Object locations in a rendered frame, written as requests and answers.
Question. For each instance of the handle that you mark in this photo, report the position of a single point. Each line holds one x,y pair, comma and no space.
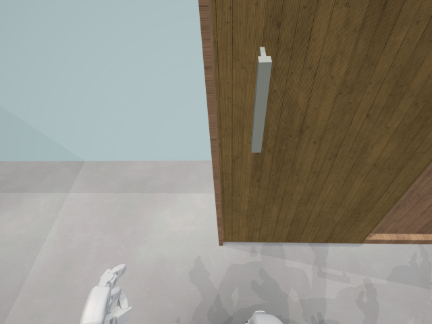
263,74

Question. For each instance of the robot left hand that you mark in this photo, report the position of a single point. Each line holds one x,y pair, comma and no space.
101,297

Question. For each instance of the wardrobe door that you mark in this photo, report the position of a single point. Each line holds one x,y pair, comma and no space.
348,125
412,214

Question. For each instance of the right robot shin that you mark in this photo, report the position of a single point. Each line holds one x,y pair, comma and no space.
257,313

